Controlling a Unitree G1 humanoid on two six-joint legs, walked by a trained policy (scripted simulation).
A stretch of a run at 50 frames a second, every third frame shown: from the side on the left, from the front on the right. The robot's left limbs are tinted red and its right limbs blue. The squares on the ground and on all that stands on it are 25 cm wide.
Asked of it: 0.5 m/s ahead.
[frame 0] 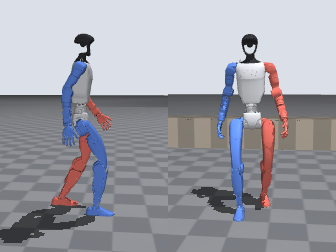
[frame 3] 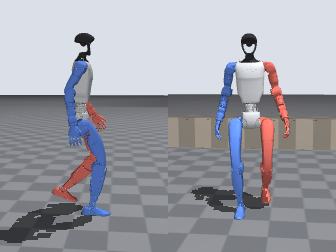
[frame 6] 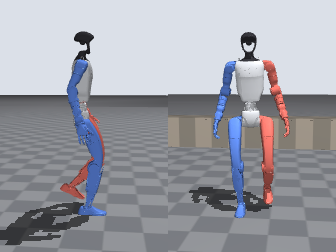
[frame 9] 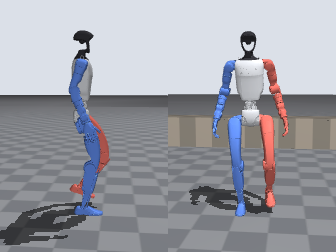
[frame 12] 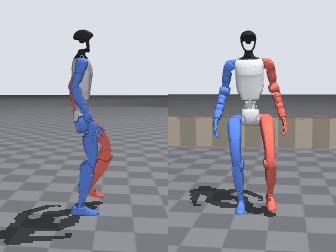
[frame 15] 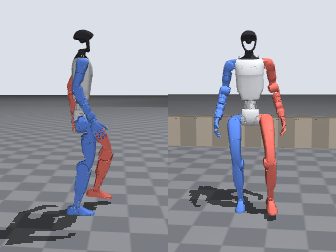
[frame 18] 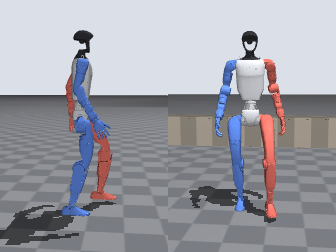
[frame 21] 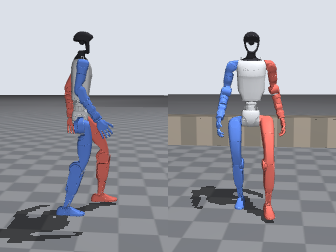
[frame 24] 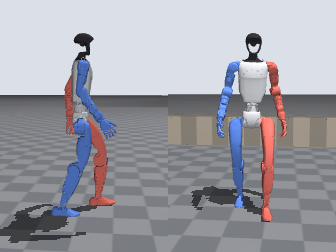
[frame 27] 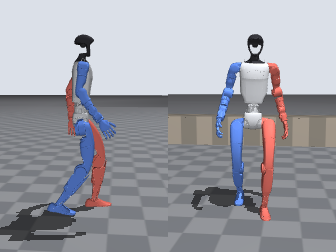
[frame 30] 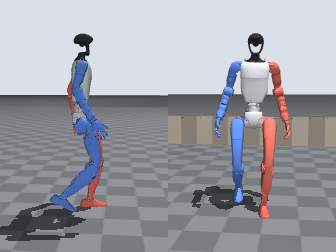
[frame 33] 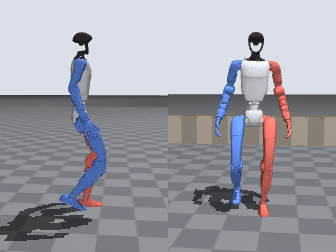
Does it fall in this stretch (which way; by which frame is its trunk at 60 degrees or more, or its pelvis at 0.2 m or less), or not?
no
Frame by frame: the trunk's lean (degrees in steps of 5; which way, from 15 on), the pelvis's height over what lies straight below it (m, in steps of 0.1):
0: 5, 0.8
3: 5, 0.8
6: 5, 0.8
9: 5, 0.8
12: 5, 0.8
15: 0, 0.8
18: 5, 0.8
21: 5, 0.8
24: 5, 0.8
27: 5, 0.8
30: 5, 0.8
33: 5, 0.8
